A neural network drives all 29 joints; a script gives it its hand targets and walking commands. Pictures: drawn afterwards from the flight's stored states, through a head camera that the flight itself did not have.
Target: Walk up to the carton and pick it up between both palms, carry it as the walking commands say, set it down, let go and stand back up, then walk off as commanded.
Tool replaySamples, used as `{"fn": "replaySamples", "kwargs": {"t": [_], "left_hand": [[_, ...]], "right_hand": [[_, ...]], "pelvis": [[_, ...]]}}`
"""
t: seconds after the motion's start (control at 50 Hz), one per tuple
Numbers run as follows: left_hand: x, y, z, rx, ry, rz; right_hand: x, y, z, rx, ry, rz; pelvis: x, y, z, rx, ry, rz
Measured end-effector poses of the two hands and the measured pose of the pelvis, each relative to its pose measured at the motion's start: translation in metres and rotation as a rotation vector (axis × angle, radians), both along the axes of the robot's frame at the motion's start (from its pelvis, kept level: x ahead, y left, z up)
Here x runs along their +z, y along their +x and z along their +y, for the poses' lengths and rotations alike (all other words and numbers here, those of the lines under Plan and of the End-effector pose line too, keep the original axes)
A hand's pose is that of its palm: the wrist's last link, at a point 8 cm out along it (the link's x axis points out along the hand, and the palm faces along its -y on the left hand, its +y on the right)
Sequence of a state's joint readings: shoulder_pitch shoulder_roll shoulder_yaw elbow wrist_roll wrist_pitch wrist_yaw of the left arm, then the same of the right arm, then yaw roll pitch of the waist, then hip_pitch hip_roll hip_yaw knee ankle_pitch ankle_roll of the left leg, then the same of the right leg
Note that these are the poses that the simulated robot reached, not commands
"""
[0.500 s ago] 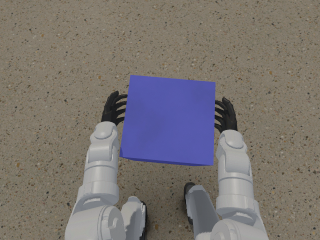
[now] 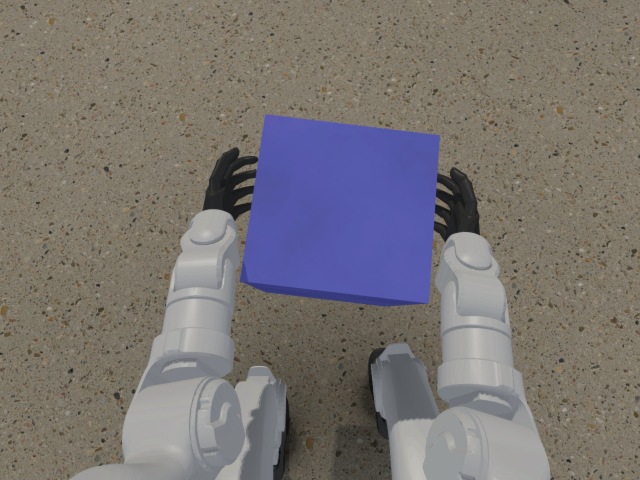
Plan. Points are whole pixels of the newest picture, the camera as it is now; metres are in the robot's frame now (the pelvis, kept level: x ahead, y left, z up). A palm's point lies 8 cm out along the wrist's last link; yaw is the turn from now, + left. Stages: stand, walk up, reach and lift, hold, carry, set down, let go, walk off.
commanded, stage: set down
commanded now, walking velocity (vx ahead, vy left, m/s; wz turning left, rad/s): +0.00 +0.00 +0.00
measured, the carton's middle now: (336, 228) +0.44 -0.04 -0.15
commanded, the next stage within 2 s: none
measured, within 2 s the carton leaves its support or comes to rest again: neither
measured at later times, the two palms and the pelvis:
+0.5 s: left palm (239, 212) +0.47 +0.10 -0.15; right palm (439, 233) +0.42 -0.19 -0.16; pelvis -0.02 +0.00 -0.07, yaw +1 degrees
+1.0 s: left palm (253, 216) +0.50 +0.09 -0.24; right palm (426, 239) +0.43 -0.20 -0.25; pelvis -0.03 +0.00 -0.14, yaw +1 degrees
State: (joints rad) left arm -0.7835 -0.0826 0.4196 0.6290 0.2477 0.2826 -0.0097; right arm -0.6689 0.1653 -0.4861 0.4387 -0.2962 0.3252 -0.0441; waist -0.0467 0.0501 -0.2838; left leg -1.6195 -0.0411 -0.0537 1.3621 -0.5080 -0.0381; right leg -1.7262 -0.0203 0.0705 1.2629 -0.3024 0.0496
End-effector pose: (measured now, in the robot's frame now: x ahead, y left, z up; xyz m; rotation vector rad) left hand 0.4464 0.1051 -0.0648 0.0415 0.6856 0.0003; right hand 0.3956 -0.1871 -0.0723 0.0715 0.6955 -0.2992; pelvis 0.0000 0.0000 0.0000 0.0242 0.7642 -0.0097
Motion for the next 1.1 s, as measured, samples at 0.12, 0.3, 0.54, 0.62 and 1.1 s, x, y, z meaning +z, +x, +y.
{"fn": "replaySamples", "kwargs": {"t": [0.12,0.3,0.54,0.62,1.1], "left_hand": [[-0.022,0.005,0.001,0.002,-0.003,-0.003],[-0.051,0.016,-0.001,-0.006,0.003,-0.005],[-0.090,0.029,-0.004,-0.021,0.017,-0.003],[-0.105,0.033,-0.005,-0.025,0.020,-0.002],[-0.189,0.054,-0.011,-0.056,0.028,0.001]], "right_hand": [[-0.022,0.006,0.000,0.002,-0.001,-0.001],[-0.051,0.015,-0.001,0.003,-0.006,0.000],[-0.093,0.025,-0.004,0.002,-0.008,0.009],[-0.108,0.028,-0.005,0.001,-0.008,0.011],[-0.193,0.042,-0.009,-0.017,-0.008,0.021]], "pelvis": [[-0.019,-0.003,0.002,0.003,-0.001,0.030],[-0.046,-0.009,0.004,0.006,-0.001,0.054],[-0.080,-0.018,0.003,0.010,0.002,0.079],[-0.091,-0.020,0.002,0.013,0.003,0.088],[-0.152,-0.033,0.002,0.022,-0.001,0.115]]}}
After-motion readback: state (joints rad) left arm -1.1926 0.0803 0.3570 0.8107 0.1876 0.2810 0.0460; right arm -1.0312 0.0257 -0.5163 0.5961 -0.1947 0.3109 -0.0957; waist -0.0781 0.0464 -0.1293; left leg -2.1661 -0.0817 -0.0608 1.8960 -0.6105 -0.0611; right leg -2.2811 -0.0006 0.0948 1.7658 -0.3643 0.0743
